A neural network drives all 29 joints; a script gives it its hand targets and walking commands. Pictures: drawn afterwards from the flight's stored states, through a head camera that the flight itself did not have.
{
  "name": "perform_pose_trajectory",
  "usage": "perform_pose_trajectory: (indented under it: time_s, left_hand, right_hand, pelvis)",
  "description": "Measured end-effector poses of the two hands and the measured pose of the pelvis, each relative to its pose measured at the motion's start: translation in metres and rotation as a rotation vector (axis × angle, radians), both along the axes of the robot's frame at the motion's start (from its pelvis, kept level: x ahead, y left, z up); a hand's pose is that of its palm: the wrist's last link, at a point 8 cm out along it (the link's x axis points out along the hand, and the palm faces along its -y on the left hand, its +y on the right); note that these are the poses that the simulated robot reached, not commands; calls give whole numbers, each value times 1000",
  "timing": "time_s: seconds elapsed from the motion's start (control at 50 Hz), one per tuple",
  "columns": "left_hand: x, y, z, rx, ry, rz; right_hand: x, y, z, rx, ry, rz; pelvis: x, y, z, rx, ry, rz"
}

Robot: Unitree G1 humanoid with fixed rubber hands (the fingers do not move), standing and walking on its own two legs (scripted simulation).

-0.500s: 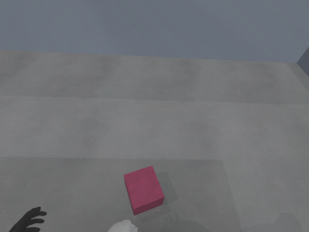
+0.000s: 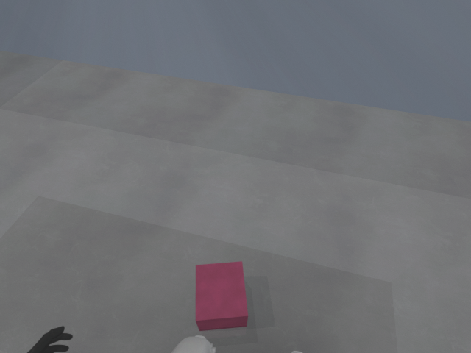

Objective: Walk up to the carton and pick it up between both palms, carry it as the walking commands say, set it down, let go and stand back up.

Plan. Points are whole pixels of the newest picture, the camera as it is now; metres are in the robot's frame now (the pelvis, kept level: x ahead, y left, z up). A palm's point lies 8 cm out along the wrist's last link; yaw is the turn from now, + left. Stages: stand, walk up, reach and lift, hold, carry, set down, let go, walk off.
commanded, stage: walk up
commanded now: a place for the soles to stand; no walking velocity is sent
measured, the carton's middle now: (221, 295) +0.43 +0.09 -0.66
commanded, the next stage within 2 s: none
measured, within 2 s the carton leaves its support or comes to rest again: neither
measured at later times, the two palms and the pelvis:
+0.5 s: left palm out of the picture +0.05 +0.36 -0.07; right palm (425, 342) +0.19 -0.30 -0.07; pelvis +0.02 +0.01 +0.01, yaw +10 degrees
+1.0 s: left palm out of the picture +0.04 +0.37 -0.06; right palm (411, 325) +0.21 -0.28 -0.05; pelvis +0.01 +0.01 +0.03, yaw +13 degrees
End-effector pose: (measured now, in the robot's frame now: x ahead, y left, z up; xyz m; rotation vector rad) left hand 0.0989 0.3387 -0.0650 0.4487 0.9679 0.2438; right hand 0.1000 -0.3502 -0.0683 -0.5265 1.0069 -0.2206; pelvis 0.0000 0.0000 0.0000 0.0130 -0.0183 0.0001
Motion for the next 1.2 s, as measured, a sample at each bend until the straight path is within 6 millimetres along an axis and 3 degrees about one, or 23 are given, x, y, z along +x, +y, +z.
perform_pose_trajectory:
  time_s: [0.08, 0.16, 0.32, 0.42, 0.7, 0.92, 1.08, 1.2]
  left_hand:
    - [-23, 21, 13, 56, 36, 57]
    - [-39, 36, 13, 81, 73, 112]
    - [-39, 12, 8, 44, 43, 131]
    - [-48, 14, 5, 22, 44, 148]
    - [-48, 14, -4, -63, 62, 214]
    - [-50, 20, 2, -54, 77, 258]
    - [-65, 35, 6, -11, 102, 276]
    - [-76, 27, 5, -18, 119, 282]
  right_hand:
    - [21, 10, -2, 40, 22, 51]
    - [38, 19, -3, 43, 13, 88]
    - [73, 29, -3, 77, -15, 108]
    - [91, 44, 1, 81, -29, 147]
    - [106, 74, 12, 99, 0, 167]
    - [118, 76, 18, 103, 24, 163]
    - [98, 73, 8, 100, 75, 160]
    - [84, 75, 1, 118, 105, 164]
  pelvis:
    - [4, -1, 5, 9, 10, 45]
    - [8, 3, 3, 12, 8, 76]
    - [16, -4, 8, -11, 2, 139]
    - [16, 4, 11, 1, 1, 165]
    - [18, 12, 26, -33, -5, 197]
    - [14, 11, 32, -33, -3, 216]
    - [2, 14, 29, -29, -4, 228]
    - [-1, 10, 30, -32, -1, 237]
